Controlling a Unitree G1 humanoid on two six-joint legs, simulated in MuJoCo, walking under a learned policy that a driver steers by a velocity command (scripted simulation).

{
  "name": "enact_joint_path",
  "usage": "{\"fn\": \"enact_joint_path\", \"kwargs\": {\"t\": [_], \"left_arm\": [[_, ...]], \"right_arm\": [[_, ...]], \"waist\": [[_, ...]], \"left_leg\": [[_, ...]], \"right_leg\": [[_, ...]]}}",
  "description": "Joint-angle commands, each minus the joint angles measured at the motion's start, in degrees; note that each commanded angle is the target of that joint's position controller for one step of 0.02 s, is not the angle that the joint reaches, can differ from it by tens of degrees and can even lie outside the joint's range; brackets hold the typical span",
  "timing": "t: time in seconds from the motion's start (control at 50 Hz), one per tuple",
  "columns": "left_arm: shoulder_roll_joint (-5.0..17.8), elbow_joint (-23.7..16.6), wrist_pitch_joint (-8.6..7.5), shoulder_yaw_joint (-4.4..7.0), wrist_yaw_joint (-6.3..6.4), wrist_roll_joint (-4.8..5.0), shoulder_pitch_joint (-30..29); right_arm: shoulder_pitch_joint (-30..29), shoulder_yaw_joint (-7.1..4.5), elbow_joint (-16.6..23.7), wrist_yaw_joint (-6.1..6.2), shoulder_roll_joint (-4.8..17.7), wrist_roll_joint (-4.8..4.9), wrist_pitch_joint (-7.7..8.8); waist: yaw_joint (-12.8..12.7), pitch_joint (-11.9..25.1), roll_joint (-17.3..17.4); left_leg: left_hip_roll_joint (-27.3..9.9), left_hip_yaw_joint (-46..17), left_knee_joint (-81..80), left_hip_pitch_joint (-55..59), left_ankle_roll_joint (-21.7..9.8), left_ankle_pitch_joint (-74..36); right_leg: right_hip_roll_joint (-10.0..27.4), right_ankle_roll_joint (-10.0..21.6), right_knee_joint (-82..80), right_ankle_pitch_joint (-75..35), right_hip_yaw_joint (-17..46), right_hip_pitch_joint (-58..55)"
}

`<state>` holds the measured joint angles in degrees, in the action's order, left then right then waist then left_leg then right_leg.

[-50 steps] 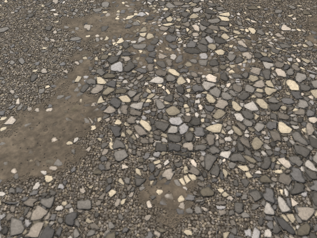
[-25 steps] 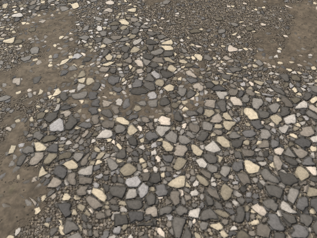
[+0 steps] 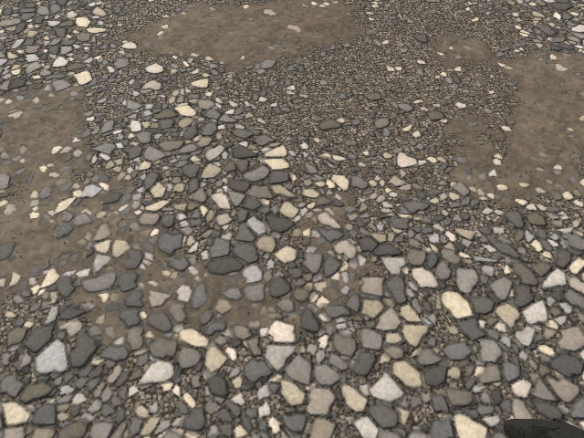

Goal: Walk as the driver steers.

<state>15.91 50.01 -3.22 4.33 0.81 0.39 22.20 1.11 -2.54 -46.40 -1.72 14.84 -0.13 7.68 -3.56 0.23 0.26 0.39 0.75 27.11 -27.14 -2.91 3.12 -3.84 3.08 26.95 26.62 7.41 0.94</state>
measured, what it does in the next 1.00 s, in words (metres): walks ahead, turning left: right foot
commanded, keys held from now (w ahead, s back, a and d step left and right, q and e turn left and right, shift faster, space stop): w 0.40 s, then w+q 0.60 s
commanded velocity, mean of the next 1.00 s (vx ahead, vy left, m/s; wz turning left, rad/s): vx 0.50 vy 0.00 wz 0.19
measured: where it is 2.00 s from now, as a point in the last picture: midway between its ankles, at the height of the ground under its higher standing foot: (242, 214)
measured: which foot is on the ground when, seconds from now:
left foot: down 0.00-0.54, up 0.56-1.00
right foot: down 0.00-0.00, up 0.02-0.50, down 0.52-1.00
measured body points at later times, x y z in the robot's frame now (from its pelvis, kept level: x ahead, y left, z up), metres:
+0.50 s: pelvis +0.27 -0.01 +0.01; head +0.31 -0.01 +0.45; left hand +0.52 +0.20 -0.07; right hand +0.23 -0.29 -0.13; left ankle +0.12 +0.11 -0.72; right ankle +0.42 -0.13 -0.72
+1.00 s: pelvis +0.53 +0.01 +0.01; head +0.56 +0.02 +0.45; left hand +0.49 +0.29 -0.13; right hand +0.79 -0.18 -0.09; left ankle +0.65 +0.16 -0.70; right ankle +0.42 -0.14 -0.72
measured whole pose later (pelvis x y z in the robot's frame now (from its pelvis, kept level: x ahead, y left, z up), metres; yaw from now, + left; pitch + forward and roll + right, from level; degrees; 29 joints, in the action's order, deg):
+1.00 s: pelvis +0.53 +0.01 +0.01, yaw +16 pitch +2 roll -3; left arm 15.8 50.6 -4.0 4.9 0.8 0.7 17.8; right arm 5.0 -3.3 -43.0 -3.0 14.5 1.1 1.3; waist -3.7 -1.5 1.6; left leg -5.0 1.9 38.1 -35.4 -3.6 4.6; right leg 1.0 -2.1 15.2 21.0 -16.6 -5.1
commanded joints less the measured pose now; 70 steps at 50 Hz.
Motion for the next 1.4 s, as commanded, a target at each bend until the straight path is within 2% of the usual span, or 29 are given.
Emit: {"fn": "enact_joint_path", "kwargs": {"t": [0.02,0.04,0.06,0.08,0.12,0.2,0.32,0.44,0.48,0.5,0.52,0.54,0.56,0.58,0.62,0.66,0.74,0.82,0.96,1.0,1.04,1.06,1.08,1.1,1.12,1.14,1.18,1.26,1.4], "left_arm": [[-0.06,-4.46,-1.53,-1.01,-0.39,0.48,7.27],[4.82,-3.77,-2.22,-0.41,-0.37,1.33,4.79],[7.83,-5.55,-2.63,0.33,-0.51,1.87,-2.02],[7.39,-6.59,-2.74,0.19,-0.34,1.31,-5.87],[6.24,-7.25,-2.44,0.61,-0.27,0.03,-6.82],[3.14,-8.16,-1.43,-0.04,-0.19,-0.13,-7.55],[1.23,-11.06,-1.89,-1.01,-0.89,0.1,-18.45],[2.45,-14.91,-2.86,-0.99,-2.82,0.73,-26.83],[4.58,-14.22,-3.34,-0.11,-2.95,0.56,-22.52],[6.58,-12.27,-3.49,0.99,-2.62,0.34,-15.56],[9.86,-9.88,-3.54,2.3,-2.01,-0.45,-5.32],[15.62,-8.89,-3.07,3.72,-1.34,-1.75,2.74],[12.66,-8.07,-2.47,2.94,-1.47,-1.1,4.15],[8.72,-8.43,-2.27,1.72,-1.35,-0.66,0.74],[4.92,-8.51,-2.46,0.44,-1.45,-0.52,-6.89],[3.28,-8.09,-3.23,0.16,-1.84,-1.04,-11.34],[4.87,-6.18,-4.2,1.07,-1.37,-1.5,-11.79],[6.61,-4.65,-3.69,1.64,-0.33,-1.36,-10.05],[9.94,-2.09,-1.25,2.94,0.23,0.5,-4.8],[11.57,-2.36,-0.45,3.37,0.45,0.95,-5.93],[12.06,-2.82,0.45,3.26,0.65,1.44,-7.72],[10.16,-3.7,0.12,2.42,0.84,0.34,-6.97],[1.08,-6.71,-1.54,-0.36,0.08,-1.71,-1.81],[5.03,-6.85,-4.0,-0.13,-0.76,0.7,-6.3],[7.54,-7.7,-4.93,0.62,-1.26,2.98,-10.78],[6.98,-7.57,-5.37,0.35,-0.98,2.28,-11.68],[7.69,-6.15,-4.48,1.09,-0.55,0.27,-10.64],[5.02,-6.25,-1.98,0.6,-0.51,-0.52,-10.88],[2.75,-9.11,-2.61,-0.68,-1.77,0.14,-22.9]], "right_arm": [[23.49,-5.14,-3.1,0.06,16.75,-0.23,-0.03],[23.23,-3.7,-3.1,-0.17,11.11,1.35,-0.27],[18.63,-2.86,-1.99,0.04,8.27,1.33,-0.48],[14.25,-2.37,-0.84,0.12,7.58,0.55,-0.83],[11.23,-1.56,-0.5,-0.03,5.75,-0.55,-0.79],[13.15,-2.01,-1.95,0.38,7.78,0.22,-0.64],[17.85,-2.14,-3.85,1.42,9.15,1.08,-1.74],[23.22,-2.23,-6.3,1.71,9.92,1.5,-3.54],[21.83,-2.64,-6.08,2.03,11.29,1.55,-4.08],[20.46,-2.54,-5.67,2.09,11.25,1.59,-4.23],[19.45,-1.79,-4.45,2.06,9.39,0.93,-4.03],[23.81,-0.06,-2.67,1.88,3.37,0.29,-3.06],[26.48,0.25,-3.51,1.5,3.39,1.53,-2.01],[22.1,-1.49,-3.0,1.48,9.16,3.03,-1.85],[16.07,-1.8,-1.56,1.82,8.28,2.48,-2.52],[18.11,-2.16,-2.05,2.03,6.11,2.01,-4.36],[16.07,-2.36,-0.2,2.14,4.13,1.66,-6.19],[10.06,-2.03,1.94,0.78,3.2,1.32,-5.57],[-0.98,-1.45,7.97,-1.52,3.29,1.29,-5.52],[1.26,-2.32,8.67,-1.76,4.96,1.35,-5.73],[14.5,-4.98,5.88,-1.26,9.35,1.76,-5.84],[24.06,-7.27,3.53,-0.07,14.71,1.78,-6.32],[22.14,-7.84,3.72,0.37,20.68,2.01,-5.9],[24.28,-6.21,5.56,0.05,16.1,1.24,-5.02],[22.99,-5.2,4.37,-0.19,12.37,0.76,-4.34],[19.36,-4.6,4.79,-0.14,10.55,1.14,-3.97],[12.12,-3.11,6.45,0.16,6.3,0.12,-3.8],[13.16,-3.43,5.43,0.89,8.33,0.28,-2.78],[18.47,-3.29,2.38,1.99,9.21,0.79,-3.03]], "waist": [[7.22,20.94,17.95],[9.34,18.11,13.1],[9.59,9.31,7.83],[7.95,4.96,2.6],[4.9,1.53,2.96],[3.75,0.57,3.95],[7.0,-1.44,3.18],[8.57,-4.1,3.81],[5.18,-1.82,5.17],[1.22,2.33,4.83],[-3.18,10.11,3.53],[-3.55,20.14,-8.22],[-3.13,26.68,-16.16],[-3.36,16.79,-10.24],[-0.15,4.97,-5.04],[3.54,1.11,-6.92],[5.1,-1.39,-4.39],[3.48,-2.71,-3.27],[-0.01,-5.89,-2.6],[2.32,-3.02,-4.52],[10.15,4.54,-4.32],[13.87,9.95,0.83],[6.28,13.65,15.69],[10.18,21.27,8.58],[10.81,13.66,5.48],[8.63,8.81,2.57],[4.31,4.4,2.15],[2.88,1.79,1.68],[7.7,-2.29,3.34]], "left_leg": [[-22.8,-37.29,-4.03,49.84,-16.74,7.71],[-22.37,-43.67,-9.21,49.25,-15.3,20.15],[-20.29,-35.23,-10.35,41.54,-12.31,20.5],[-18.09,-28.65,-11.59,33.14,-10.77,14.97],[-14.73,-21.55,-14.22,23.23,-10.32,4.24],[-13.26,-14.1,-18.04,19.5,-11.38,-5.95],[-9.61,-5.4,-19.2,19.84,-8.18,-8.98],[-14.23,-8.48,-14.26,28.93,-7.5,-10.24],[-14.43,-9.38,-9.21,29.66,-6.42,-18.7],[-12.21,-7.82,-2.12,27.72,-5.19,-25.46],[-9.12,-5.92,10.33,19.25,-3.32,-21.02],[-1.27,-1.59,32.57,-2.17,0.62,2.21],[1.53,-6.99,43.85,-11.8,1.32,30.56],[-1.95,-8.55,48.25,-16.6,1.09,27.94],[-6.36,-6.01,44.34,-15.04,1.19,19.06],[-8.58,-6.44,40.67,-8.97,1.52,14.49],[-9.1,-7.24,36.21,-11.48,2.57,6.94],[-8.31,-5.09,23.01,-11.82,2.53,-4.75],[-6.19,1.1,10.9,-13.74,-0.59,1.03],[-2.74,4.53,10.41,-7.55,-2.7,7.12],[2.89,7.2,6.08,11.44,-6.05,6.27],[-1.53,-2.62,4.33,29.38,-9.23,4.76],[-16.09,-35.17,-1.4,46.57,-19.4,12.65],[-20.53,-47.96,-9.72,50.02,-21.31,17.15],[-19.31,-38.86,-10.44,45.83,-18.17,12.16],[-16.92,-30.84,-9.69,37.58,-15.82,7.04],[-13.18,-20.98,-11.35,23.63,-13.34,-3.93],[-11.56,-13.93,-16.22,17.27,-13.5,-11.97],[-8.78,-7.21,-17.94,19.49,-9.23,-5.33]], "right_leg": [[-1.79,-0.96,41.69,-0.4,-1.85,33.55],[0.58,-0.45,47.75,6.04,3.16,41.7],[3.47,0.02,48.33,0.94,2.14,44.86],[6.56,0.02,45.91,-4.11,-0.5,42.9],[9.76,-0.38,39.9,-8.69,-1.45,38.07],[11.36,-2.26,31.27,-12.58,-3.77,37.73],[9.43,-3.11,10.96,-30.75,-6.8,35.32],[7.1,-1.18,2.31,-26.37,-6.85,35.69],[5.26,0.11,0.08,-22.69,-7.54,28.05],[4.08,1.53,-1.75,-23.92,-8.66,17.55],[8.56,4.2,1.65,-26.67,-5.0,0.41],[24.03,10.83,2.22,-24.97,15.11,-23.41],[30.2,15.21,-5.57,-16.79,32.49,-27.39],[27.64,12.32,-7.54,-11.89,25.67,-19.73],[22.71,8.91,-12.13,-14.27,11.69,-2.67],[19.75,7.55,-16.8,-17.38,3.67,7.22],[19.56,8.27,-20.1,-25.73,-5.54,9.81],[17.92,6.73,-20.4,-28.71,-13.3,7.16],[21.64,5.07,-15.62,-35.26,-18.09,-5.14],[21.66,3.75,-8.54,-53.48,-19.75,-6.97],[18.72,1.16,10.51,-64.33,-22.42,-2.96],[16.32,-1.9,27.92,-48.97,-22.66,10.72],[4.5,-5.38,47.51,4.72,-17.22,36.68],[3.42,-4.29,53.48,8.12,-3.68,42.37],[6.18,-2.98,52.85,2.83,-3.54,46.97],[9.08,-1.99,48.37,-2.23,-3.89,45.49],[12.58,-2.1,41.58,-7.73,-3.73,37.29],[12.86,-4.39,32.82,-14.29,-4.97,35.58],[9.16,-4.64,8.33,-35.43,-7.37,34.68]]}}
Velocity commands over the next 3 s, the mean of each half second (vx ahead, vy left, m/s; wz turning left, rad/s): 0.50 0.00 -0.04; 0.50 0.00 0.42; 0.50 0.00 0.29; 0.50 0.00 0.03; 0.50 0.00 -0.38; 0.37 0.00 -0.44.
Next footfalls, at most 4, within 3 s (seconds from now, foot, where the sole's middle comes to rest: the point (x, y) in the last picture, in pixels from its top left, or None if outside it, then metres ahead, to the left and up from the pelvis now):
0.52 right None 0.46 -0.14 -0.76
1.06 left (255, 345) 0.69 0.17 -0.76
1.58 right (295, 225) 1.07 0.09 -0.76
2.12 left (188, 178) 1.24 0.43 -0.76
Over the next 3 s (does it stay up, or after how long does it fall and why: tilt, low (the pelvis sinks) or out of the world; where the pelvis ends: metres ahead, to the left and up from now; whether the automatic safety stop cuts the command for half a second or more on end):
stays up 1.57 0.32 0.02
